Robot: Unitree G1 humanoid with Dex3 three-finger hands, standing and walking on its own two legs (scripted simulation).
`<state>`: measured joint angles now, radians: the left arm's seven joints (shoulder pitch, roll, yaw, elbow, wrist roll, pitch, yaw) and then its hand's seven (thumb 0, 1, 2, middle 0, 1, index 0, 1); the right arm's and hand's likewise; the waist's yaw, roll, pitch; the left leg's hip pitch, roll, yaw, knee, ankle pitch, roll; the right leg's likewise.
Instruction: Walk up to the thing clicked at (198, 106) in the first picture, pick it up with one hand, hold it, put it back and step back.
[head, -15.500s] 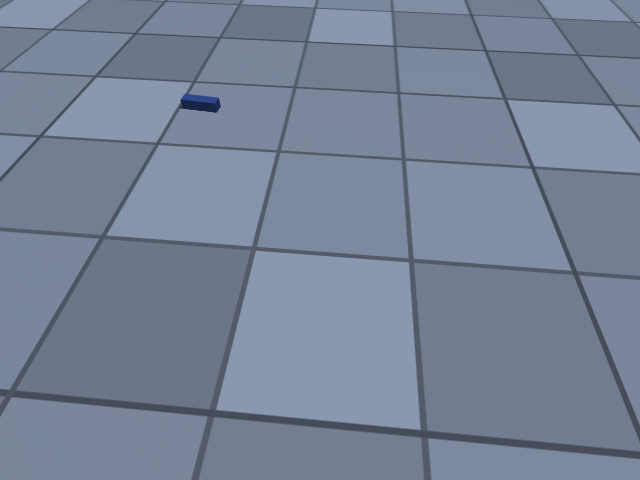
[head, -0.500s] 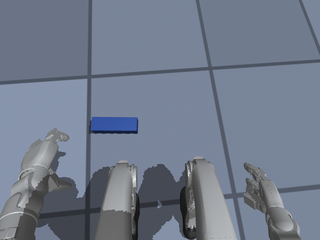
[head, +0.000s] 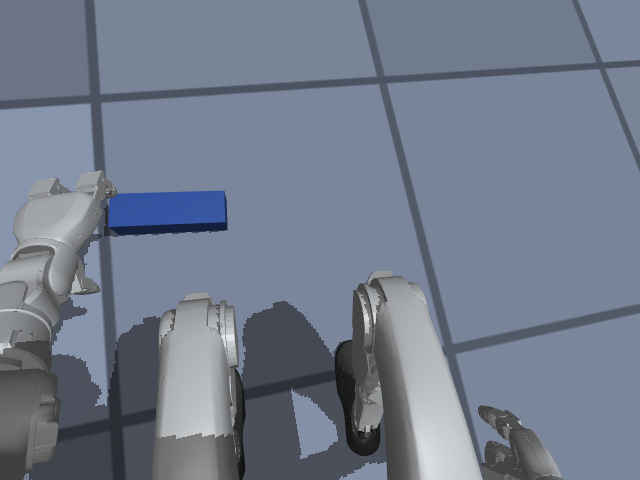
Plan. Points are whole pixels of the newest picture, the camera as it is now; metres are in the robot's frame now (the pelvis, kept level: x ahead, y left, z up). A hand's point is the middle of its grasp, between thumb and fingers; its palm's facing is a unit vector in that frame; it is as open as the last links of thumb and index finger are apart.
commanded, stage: rise first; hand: left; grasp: from above
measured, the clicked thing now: (171, 212) +0.52 +0.21 -0.36
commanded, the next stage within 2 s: approach in 1.00 s
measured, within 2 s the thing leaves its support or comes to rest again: neither
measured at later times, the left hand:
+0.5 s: hand (105, 229) +0.44 +0.27 -0.20, palm faces -0.48 -0.01 -0.88, open 14.1 cm
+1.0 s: hand (119, 223) +0.46 +0.26 -0.23, palm faces -0.46 -0.01 -0.89, open 14.0 cm
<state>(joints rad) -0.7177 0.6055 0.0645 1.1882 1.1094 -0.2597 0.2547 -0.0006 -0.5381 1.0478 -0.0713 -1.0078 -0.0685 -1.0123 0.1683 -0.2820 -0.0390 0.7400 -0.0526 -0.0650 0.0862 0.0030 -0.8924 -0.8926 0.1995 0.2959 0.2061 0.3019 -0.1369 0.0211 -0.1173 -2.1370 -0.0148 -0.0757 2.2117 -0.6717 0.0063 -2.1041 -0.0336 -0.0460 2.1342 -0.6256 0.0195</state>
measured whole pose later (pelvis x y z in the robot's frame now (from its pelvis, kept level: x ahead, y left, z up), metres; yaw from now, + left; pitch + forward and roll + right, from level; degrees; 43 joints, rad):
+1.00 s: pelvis +0.02 +0.00 -0.05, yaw -1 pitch +36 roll -6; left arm -0.90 0.66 0.08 1.42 1.30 -0.24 0.46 0.00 -0.51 0.99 -0.08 -1.02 -0.09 -1.01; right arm 0.14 -0.28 0.00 0.75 -0.14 -0.07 0.14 0.00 -0.91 -0.90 0.20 0.30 0.21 0.30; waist -0.21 0.01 -0.06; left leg -2.28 -0.01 -0.09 2.37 -0.73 0.00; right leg -2.25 -0.02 -0.05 2.29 -0.67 0.02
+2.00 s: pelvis +0.01 +0.00 -0.06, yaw -3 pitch +34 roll -8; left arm -0.85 0.64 -0.02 1.19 1.22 -0.27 0.38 0.00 -0.47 0.95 -0.08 -1.09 -0.12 -1.05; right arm 0.18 -0.30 0.02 0.72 -0.14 -0.04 0.15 0.00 -0.91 -0.89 0.20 0.30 0.21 0.30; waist -0.20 -0.01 0.00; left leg -2.31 -0.02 -0.12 2.43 -0.71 0.00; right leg -2.27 -0.02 -0.07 2.32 -0.65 0.02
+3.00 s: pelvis +0.02 +0.00 -0.08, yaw -7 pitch +32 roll -11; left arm -1.09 0.85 0.14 1.74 1.32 -0.18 0.60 0.00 -0.45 0.98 -0.08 -1.03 -0.10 -1.01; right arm 0.15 -0.33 0.18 0.69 -0.24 -0.19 0.26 -0.01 -0.90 -0.89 0.20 0.30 0.20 0.30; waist -0.39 -0.05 0.12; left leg -2.35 0.00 -0.18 2.53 -0.75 0.00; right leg -2.30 0.01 -0.13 2.37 -0.65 0.04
